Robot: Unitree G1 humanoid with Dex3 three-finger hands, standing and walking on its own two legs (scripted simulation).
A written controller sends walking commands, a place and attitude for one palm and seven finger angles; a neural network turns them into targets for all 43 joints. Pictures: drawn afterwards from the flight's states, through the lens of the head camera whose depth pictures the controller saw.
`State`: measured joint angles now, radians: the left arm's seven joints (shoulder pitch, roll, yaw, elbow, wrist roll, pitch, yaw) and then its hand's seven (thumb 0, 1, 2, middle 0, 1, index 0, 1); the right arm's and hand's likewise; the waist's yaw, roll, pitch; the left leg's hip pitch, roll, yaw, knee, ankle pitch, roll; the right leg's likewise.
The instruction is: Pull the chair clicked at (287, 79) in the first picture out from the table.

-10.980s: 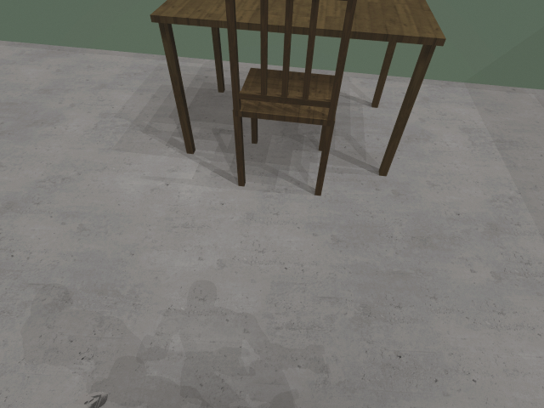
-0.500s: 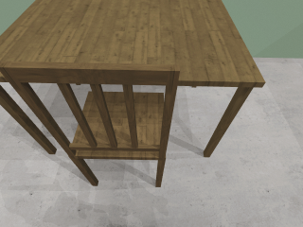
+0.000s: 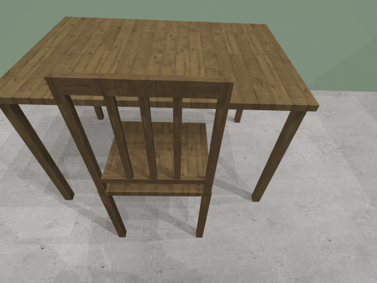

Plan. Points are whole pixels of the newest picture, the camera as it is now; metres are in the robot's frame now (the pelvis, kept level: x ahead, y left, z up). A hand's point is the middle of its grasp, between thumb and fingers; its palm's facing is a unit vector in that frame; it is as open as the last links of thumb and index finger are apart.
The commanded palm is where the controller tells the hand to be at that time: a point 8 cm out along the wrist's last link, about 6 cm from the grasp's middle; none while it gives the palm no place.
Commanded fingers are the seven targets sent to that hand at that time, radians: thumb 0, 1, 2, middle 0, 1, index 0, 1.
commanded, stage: come to a stop and stand still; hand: left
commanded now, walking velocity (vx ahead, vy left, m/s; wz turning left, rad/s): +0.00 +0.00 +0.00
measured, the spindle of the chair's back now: (149, 143) +0.51 +0.14 -0.04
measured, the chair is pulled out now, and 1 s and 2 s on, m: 0.00 0.00 0.00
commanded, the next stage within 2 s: none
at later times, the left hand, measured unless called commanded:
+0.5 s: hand out of the picture -0.11 +0.17 -0.17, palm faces +0.08 -0.99 -0.12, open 7.4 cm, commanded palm none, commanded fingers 0.00 0.90 0.90 -0.20 -0.30 -0.20 -0.30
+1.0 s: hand out of the picture -0.12 +0.18 -0.17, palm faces +0.10 -0.98 -0.14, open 7.4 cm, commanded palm none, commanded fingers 0.00 0.90 0.90 -0.20 -0.30 -0.20 -0.30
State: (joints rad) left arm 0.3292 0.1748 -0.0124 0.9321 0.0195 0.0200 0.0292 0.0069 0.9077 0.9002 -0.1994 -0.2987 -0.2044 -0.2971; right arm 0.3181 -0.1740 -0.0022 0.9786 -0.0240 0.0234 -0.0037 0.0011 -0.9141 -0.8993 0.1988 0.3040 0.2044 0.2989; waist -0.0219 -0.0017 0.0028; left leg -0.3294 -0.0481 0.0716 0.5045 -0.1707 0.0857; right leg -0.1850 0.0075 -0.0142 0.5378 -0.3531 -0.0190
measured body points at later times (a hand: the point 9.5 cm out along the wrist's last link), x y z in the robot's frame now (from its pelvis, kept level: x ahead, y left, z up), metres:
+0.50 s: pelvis -0.01 +0.03 +0.00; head -0.02 +0.05 +0.45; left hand -0.11 +0.22 -0.16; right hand -0.01 -0.20 -0.15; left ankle +0.07 +0.06 -0.73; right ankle -0.02 -0.12 -0.73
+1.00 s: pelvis -0.05 +0.04 +0.01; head -0.06 +0.05 +0.46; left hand -0.12 +0.23 -0.16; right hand -0.04 -0.19 -0.15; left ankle +0.07 +0.06 -0.73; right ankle -0.02 -0.12 -0.73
